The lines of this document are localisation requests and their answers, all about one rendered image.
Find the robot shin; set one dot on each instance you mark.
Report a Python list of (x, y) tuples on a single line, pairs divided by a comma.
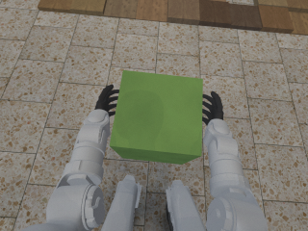
[(129, 177), (175, 182)]

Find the robot left upper arm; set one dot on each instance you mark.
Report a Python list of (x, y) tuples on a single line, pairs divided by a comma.
[(73, 208)]

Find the robot left shin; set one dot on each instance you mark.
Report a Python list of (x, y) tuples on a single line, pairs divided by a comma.
[(129, 177)]

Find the carton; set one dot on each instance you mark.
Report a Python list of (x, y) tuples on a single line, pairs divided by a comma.
[(158, 118)]

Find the robot left hand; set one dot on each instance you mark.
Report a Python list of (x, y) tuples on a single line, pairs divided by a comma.
[(104, 99)]

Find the robot right hand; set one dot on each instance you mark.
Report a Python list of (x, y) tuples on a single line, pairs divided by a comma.
[(216, 109)]

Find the robot left forearm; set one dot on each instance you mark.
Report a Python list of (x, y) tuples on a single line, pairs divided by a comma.
[(85, 166)]

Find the robot right forearm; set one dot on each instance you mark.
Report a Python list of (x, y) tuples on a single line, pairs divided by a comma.
[(227, 174)]

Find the robot right upper arm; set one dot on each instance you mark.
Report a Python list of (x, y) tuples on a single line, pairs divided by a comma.
[(226, 213)]

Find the robot right shin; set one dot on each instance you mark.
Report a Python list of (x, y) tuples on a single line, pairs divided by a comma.
[(175, 182)]

